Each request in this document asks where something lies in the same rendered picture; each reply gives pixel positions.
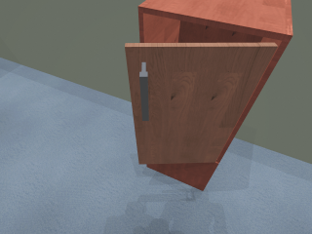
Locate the cupboard door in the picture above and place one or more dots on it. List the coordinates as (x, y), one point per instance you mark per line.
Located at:
(196, 95)

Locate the handle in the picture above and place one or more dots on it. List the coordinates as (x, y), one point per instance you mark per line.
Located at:
(143, 84)

